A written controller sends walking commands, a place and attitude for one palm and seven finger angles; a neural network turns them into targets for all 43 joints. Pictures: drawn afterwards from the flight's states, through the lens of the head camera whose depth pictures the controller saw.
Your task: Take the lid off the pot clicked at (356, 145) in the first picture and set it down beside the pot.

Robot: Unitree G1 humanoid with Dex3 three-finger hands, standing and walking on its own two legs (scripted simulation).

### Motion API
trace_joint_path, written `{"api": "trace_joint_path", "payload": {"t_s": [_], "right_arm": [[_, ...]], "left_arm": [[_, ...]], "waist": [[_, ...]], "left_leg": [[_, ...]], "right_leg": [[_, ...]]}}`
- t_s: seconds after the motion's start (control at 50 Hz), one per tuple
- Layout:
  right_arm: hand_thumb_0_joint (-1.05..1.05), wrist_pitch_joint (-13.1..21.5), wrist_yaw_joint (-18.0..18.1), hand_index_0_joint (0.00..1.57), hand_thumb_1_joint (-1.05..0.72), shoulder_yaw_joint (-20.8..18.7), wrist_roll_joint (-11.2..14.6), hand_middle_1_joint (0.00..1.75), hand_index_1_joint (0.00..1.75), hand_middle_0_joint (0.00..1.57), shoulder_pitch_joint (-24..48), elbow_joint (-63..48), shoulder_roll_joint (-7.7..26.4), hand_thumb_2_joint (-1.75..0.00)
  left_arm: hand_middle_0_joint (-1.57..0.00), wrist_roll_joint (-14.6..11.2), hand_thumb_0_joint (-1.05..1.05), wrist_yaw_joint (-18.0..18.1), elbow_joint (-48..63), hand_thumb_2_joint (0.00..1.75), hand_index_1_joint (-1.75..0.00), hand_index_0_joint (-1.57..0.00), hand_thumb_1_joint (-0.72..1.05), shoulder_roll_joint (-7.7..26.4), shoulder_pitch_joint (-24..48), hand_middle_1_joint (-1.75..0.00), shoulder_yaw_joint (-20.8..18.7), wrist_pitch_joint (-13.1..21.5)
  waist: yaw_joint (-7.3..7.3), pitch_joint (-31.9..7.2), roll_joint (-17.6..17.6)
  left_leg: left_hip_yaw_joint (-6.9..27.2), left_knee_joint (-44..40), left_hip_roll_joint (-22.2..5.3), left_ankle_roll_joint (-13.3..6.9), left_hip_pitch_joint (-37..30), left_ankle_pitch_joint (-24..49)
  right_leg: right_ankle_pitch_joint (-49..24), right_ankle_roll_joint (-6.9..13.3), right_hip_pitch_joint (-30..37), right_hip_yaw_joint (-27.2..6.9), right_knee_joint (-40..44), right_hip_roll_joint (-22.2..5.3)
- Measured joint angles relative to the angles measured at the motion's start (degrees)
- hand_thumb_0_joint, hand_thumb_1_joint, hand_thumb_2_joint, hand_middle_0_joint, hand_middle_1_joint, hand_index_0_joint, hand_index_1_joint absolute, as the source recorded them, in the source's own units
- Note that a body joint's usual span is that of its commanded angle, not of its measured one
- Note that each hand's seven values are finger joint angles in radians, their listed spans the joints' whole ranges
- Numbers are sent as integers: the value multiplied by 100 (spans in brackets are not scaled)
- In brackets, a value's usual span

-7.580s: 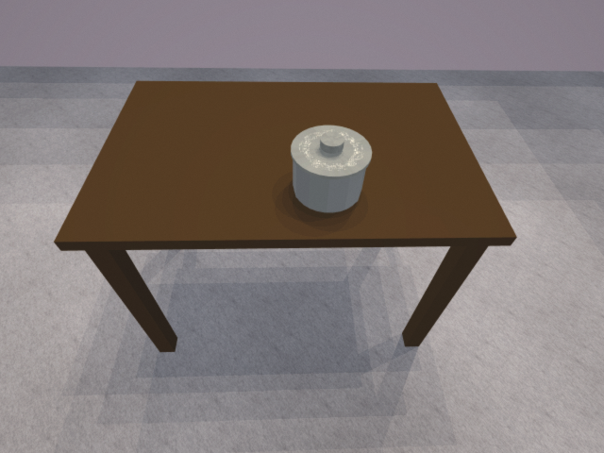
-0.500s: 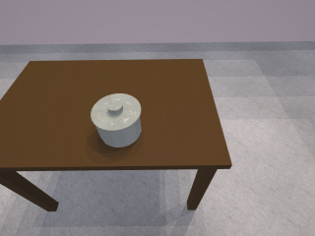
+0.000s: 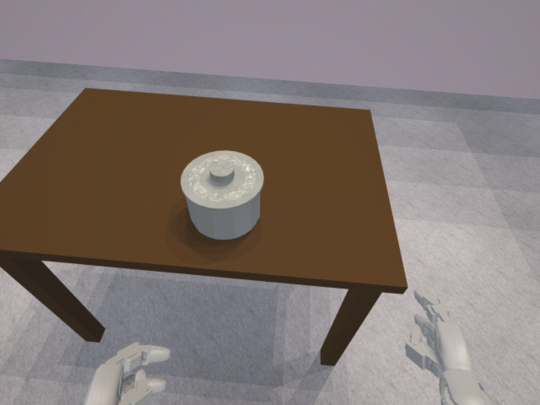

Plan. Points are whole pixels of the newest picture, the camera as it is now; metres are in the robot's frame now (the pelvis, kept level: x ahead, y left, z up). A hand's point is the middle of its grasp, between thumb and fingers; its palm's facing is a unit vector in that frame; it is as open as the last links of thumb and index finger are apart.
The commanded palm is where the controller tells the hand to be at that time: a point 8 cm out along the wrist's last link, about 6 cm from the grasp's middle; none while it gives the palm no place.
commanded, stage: lift the closed hand beside the body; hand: left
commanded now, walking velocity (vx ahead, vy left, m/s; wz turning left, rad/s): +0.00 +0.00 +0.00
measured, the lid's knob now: (222, 171) +0.53 +0.15 +0.02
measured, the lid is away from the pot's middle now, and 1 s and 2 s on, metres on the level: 0.00 0.00 0.00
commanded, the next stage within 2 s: raise the hand higher, near the body in 0.22 s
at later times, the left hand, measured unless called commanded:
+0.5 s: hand (112, 392) +0.14 +0.24 -0.05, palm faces +0.20 -0.90 -0.39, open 3.1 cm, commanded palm +0.10 +0.27 +0.00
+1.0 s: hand (100, 329) +0.19 +0.23 +0.06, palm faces +0.28 -0.87 -0.40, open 3.1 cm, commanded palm +0.15 +0.27 +0.10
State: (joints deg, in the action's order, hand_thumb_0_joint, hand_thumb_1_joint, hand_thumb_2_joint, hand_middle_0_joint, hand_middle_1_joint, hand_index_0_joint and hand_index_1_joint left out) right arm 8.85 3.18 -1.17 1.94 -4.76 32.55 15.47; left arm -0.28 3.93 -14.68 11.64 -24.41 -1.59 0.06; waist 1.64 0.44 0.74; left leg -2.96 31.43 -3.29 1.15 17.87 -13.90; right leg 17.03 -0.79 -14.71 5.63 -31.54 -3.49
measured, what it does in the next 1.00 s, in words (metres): stands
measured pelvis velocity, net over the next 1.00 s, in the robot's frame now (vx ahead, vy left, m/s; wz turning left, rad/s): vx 0.04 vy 0.00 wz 0.00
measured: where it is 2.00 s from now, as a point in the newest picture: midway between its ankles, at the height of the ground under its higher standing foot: outside the picture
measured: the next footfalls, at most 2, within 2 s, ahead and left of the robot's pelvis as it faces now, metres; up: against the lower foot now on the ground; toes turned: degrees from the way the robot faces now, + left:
none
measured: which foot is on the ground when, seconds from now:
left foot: down 0.00-1.00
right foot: down 0.00-1.00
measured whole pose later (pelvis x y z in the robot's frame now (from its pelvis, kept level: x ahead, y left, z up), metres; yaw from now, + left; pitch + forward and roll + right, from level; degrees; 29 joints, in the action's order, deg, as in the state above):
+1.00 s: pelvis +0.04 +0.00 +0.01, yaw +0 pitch -3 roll +0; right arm 8.3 4.4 1.5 -0.4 -8.3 35.2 11.8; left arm -0.8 4.3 15.9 15.9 -35.2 -9.1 0.8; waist 5.0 2.2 -2.7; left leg -3.4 25.5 -3.1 1.4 7.6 -14.9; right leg 17.0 -1.2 -3.9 5.6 -24.1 -3.2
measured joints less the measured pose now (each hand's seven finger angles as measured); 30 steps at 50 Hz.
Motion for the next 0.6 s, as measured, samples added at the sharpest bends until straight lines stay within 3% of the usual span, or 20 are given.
{"api": "trace_joint_path", "payload": {"t_s": [0.12,0.26,0.42,0.6], "right_arm": [[0,-145,128,19,-90,204,-70,30,30,20,-41,-168,-166,-90],[0,-272,144,20,-90,475,-139,30,30,20,-375,133,-462,-90],[1,-172,148,20,-90,463,-161,30,30,20,-734,499,-450,-90],[1,38,187,20,-90,219,-141,30,30,20,-689,565,-270,-90]], "left_arm": [[-97,-24,1,51,242,90,-113,-97,91,60,-193,-114,-51,-130],[-119,12,1,79,335,90,-138,-119,90,131,-334,-139,-197,-239],[-127,66,1,112,654,90,-147,-127,90,248,-552,-148,-333,-301],[-129,39,1,134,1627,90,-149,-129,90,297,-1006,-150,-421,-108]], "waist": [[181,31,-14],[206,87,-118],[143,118,-225],[90,102,-239]], "left_leg": [[105,31,19,8,-43,-39],[121,37,46,-1,-89,-94],[44,45,72,-26,-107,-162],[-25,-73,55,-23,-340,-199]], "right_leg": [[44,4,122,106,32,-11],[95,-14,187,124,44,-37],[159,-47,153,47,-10,-71],[165,-59,356,-15,120,-48]]}}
